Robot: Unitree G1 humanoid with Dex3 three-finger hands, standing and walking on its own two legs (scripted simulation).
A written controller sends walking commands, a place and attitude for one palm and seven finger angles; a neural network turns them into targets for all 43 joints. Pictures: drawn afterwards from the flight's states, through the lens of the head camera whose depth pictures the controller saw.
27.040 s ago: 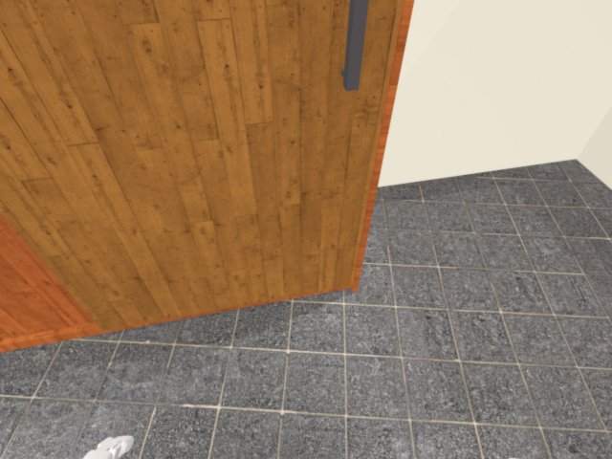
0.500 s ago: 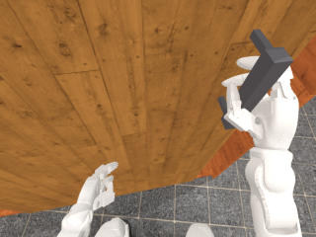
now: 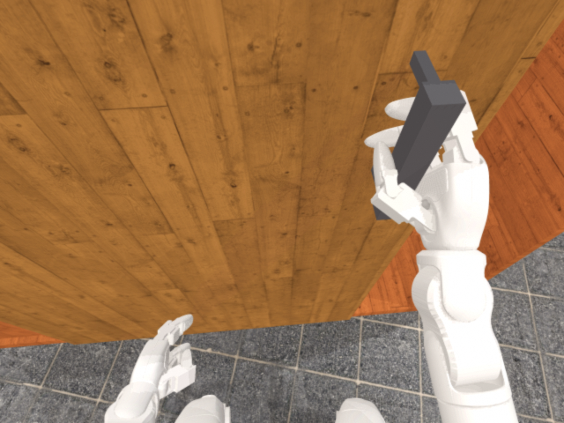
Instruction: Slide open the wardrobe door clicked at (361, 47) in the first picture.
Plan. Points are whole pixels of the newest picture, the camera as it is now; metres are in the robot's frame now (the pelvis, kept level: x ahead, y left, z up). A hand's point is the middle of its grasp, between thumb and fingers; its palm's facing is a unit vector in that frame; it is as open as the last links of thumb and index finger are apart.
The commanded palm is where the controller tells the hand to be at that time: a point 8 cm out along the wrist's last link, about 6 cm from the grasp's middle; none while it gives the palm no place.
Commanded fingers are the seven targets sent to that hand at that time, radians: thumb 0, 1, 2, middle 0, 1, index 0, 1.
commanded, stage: step sideways, sliding the door along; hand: right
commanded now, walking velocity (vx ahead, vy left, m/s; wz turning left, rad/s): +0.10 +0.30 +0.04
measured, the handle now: (401, 146) +0.36 -0.14 +0.20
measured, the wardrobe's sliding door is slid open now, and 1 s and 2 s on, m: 0.29 0.54 0.67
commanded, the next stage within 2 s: stop walking and hold the door there in 1.90 s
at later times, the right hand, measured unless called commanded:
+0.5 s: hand (239, 200) +0.30 +0.02 +0.20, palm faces -0.05 +1.00 +0.00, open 6.6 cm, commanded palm +0.29 +0.02 +0.18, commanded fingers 0.00 -0.90 -0.90 0.45 1.40 0.45 1.40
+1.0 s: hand (111, 210) +0.30 +0.14 +0.19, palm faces -0.03 +1.00 +0.01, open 6.8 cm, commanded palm +0.29 +0.13 +0.17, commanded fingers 0.00 -0.90 -0.90 0.45 1.40 0.45 1.40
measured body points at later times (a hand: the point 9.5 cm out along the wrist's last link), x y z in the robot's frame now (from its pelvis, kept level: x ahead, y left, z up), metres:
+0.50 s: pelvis -0.02 +0.12 +0.01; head +0.06 +0.09 +0.45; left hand +0.18 +0.31 -0.09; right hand +0.30 -0.03 +0.19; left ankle +0.02 +0.31 -0.63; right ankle +0.02 -0.03 -0.74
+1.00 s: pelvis -0.01 +0.23 +0.00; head +0.05 +0.19 +0.44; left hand +0.21 +0.44 -0.07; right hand +0.30 +0.09 +0.19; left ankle -0.01 +0.37 -0.64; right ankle +0.04 +0.15 -0.74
